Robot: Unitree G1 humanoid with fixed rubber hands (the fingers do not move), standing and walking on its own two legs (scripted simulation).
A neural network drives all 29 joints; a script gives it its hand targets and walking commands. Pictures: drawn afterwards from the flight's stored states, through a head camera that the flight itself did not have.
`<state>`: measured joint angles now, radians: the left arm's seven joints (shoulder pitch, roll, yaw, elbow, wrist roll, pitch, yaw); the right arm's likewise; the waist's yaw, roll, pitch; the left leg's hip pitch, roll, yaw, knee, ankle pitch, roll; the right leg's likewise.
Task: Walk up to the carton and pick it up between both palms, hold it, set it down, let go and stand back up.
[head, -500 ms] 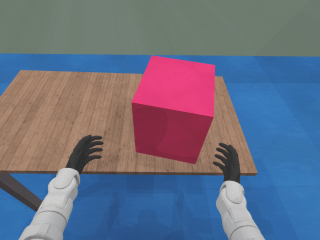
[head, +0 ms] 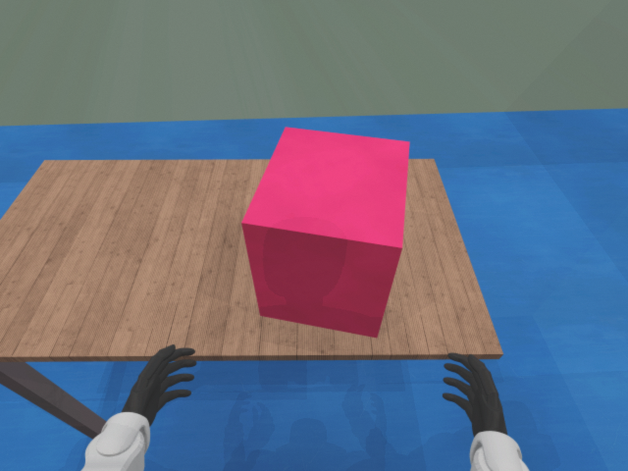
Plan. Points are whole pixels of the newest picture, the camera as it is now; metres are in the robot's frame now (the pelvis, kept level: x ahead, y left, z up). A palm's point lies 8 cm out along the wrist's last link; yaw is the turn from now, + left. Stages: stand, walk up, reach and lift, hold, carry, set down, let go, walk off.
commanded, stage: set down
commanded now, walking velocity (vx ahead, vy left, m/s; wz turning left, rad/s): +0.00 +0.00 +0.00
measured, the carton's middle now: (331, 232) +0.49 +0.01 +0.00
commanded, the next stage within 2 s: let go in 0.54 s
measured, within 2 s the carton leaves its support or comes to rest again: neither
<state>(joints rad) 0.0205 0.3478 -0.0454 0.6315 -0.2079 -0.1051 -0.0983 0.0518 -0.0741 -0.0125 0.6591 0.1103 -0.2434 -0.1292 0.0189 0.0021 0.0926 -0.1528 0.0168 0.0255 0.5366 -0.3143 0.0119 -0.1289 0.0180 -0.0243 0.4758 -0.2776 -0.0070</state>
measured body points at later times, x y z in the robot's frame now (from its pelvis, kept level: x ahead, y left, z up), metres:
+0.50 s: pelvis +0.01 -0.02 +0.01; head +0.02 -0.02 +0.46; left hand +0.19 +0.22 -0.07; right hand +0.20 -0.23 -0.08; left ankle -0.01 +0.10 -0.74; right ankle -0.01 -0.12 -0.74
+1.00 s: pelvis +0.00 -0.02 +0.01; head +0.01 -0.02 +0.46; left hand +0.18 +0.20 -0.08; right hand +0.17 -0.25 -0.08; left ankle -0.01 +0.10 -0.74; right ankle -0.01 -0.12 -0.74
